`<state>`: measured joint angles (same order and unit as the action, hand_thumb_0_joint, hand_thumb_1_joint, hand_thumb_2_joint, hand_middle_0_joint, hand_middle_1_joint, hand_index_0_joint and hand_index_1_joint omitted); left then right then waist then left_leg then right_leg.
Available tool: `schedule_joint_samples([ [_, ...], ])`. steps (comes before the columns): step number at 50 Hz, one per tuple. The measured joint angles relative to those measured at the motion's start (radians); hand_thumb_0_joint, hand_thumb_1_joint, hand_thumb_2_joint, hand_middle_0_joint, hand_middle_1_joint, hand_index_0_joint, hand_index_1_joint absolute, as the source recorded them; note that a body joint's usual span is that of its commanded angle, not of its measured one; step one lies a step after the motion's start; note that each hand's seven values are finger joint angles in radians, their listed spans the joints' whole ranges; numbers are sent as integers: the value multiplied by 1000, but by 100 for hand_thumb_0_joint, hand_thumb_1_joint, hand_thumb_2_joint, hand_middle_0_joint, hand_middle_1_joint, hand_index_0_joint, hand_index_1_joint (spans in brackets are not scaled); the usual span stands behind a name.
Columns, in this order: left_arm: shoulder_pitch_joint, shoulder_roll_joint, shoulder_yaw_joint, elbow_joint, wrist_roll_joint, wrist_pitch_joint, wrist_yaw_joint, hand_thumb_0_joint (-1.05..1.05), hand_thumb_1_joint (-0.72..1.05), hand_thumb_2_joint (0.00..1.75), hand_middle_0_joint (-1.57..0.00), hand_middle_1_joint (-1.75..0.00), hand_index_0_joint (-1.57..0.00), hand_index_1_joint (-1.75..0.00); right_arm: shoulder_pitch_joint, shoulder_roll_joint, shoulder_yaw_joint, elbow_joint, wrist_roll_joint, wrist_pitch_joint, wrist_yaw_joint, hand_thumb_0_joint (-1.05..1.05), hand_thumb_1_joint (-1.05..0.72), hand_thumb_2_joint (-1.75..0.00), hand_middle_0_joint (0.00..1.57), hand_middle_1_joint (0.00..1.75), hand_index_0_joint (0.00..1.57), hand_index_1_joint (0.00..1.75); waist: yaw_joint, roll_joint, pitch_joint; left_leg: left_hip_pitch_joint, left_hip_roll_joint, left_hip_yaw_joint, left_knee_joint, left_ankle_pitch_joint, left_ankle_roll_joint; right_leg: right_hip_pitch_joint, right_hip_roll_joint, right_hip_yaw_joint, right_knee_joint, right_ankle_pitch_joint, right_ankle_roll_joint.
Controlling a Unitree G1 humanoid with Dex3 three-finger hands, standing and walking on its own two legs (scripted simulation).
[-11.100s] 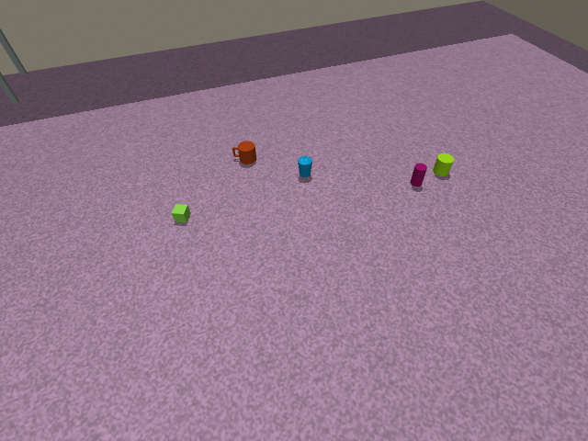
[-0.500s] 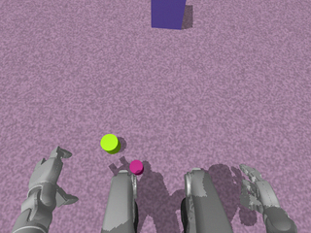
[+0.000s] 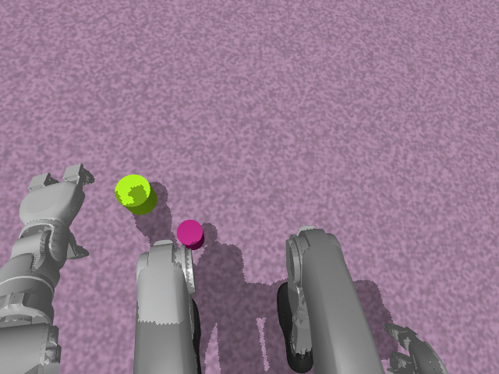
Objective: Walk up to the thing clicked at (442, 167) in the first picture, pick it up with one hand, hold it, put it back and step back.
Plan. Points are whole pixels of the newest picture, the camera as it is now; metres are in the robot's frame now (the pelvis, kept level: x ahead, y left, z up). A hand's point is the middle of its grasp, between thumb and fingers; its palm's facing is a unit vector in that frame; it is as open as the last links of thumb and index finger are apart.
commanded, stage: rise first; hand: left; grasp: from above
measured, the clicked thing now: (137, 195) +0.48 +0.25 -0.36
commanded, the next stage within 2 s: approach in 1.20 s
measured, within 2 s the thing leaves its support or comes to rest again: neither
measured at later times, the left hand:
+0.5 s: hand (91, 207) +0.42 +0.30 -0.21, palm faces -0.45 -0.05 -0.89, open 14.1 cm
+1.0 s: hand (102, 202) +0.44 +0.29 -0.24, palm faces -0.45 -0.07 -0.89, open 14.1 cm
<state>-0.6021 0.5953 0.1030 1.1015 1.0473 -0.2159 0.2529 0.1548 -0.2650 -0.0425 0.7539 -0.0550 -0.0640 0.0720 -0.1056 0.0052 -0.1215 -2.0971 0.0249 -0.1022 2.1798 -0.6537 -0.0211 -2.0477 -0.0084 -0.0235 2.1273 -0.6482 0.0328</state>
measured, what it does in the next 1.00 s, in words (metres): lowers itself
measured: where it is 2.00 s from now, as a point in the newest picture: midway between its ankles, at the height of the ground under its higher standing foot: (243, 350)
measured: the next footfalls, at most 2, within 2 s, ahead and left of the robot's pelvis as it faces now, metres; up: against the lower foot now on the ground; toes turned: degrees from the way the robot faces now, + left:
none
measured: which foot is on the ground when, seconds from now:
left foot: down 0.00-1.00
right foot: down 0.00-1.00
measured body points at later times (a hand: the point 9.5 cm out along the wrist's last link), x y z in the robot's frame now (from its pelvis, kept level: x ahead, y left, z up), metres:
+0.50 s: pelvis +0.01 +0.00 -0.05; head +0.22 +0.05 +0.34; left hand +0.44 +0.30 -0.16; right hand +0.09 -0.27 -0.17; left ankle +0.09 +0.13 -0.37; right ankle +0.11 -0.13 -0.36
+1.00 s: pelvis +0.01 +0.00 -0.06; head +0.24 +0.05 +0.32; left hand +0.45 +0.29 -0.18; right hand +0.07 -0.28 -0.18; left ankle +0.09 +0.13 -0.36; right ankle +0.11 -0.13 -0.36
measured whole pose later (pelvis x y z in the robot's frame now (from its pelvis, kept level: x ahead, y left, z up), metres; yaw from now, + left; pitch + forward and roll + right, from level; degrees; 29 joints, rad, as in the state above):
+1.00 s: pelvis +0.01 +0.00 -0.06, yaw -2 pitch +34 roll -6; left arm -0.82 0.67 0.13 1.37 1.26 -0.25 0.43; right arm 0.13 -0.27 0.00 0.79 -0.14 -0.06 0.13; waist -0.18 -0.02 -0.07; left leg -2.28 0.02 -0.13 2.39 -0.70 -0.03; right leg -2.23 0.00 -0.03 2.32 -0.69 0.05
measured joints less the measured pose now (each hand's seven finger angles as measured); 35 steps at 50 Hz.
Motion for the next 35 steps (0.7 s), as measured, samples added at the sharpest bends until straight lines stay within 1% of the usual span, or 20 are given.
schedule_joint_samples([
  [6, -61, 26, -2, 71, 72, -17, 38, 0, -54, 104, -8, -100, -7, -101, 3, -3, 12, 8, -16, 8, 13, 1, -90, -90, 20, 30, 20, 30, -22, -8, 5, -48, -5, -8, 50, -1, 2, -41, 0, -3, 44, -2, 4],
  [10, -96, 38, -3, 109, 114, -27, 62, 0, -54, 104, -9, -98, -7, -99, -5, -4, 16, 10, -28, 9, 21, 0, -90, -90, 20, 30, 20, 30, -32, -12, 11, -77, -7, -13, 79, -4, 2, -66, 1, -5, 70, -5, 4],
  [14, -121, 45, -4, 136, 150, -32, 85, 0, -54, 103, -9, -97, -8, -98, -17, -4, 18, 13, -41, 8, 28, 0, -91, -90, 20, 30, 20, 30, -37, -12, 19, -100, -9, -15, 104, -8, 3, -87, 1, -5, 93, -10, 8],
  [19, -148, 49, 0, 164, 184, -38, 111, 0, -53, 102, -10, -97, -9, -97, -32, 1, 23, 16, -53, 9, 37, 0, -91, -90, 20, 30, 20, 30, -40, -16, 26, -121, -10, -17, 130, -15, 2, -110, 4, -3, 119, -16, 11],
  [24, -171, 56, 3, 197, 209, -43, 134, 0, -52, 101, -10, -96, -9, -96, -42, 7, 27, 19, -64, 11, 44, 0, -91, -90, 20, 30, 20, 30, -43, -18, 31, -140, -10, -20, 152, -20, 1, -130, 6, -3, 141, -19, 12],
  [35, -207, 66, 10, 256, 216, -37, 164, 0, -53, 101, -10, -99, -9, -98, -40, 9, 36, 29, -81, 5, 51, 0, -91, -90, 20, 30, 20, 30, -60, -22, 39, -171, -10, -25, 187, -28, -4, -165, 10, -4, 176, -24, 11],
])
